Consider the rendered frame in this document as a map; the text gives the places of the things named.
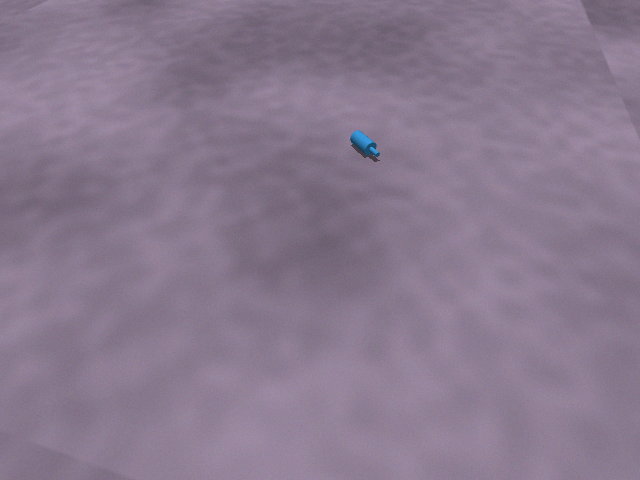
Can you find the bottle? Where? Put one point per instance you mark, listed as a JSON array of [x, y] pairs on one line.
[[364, 143]]

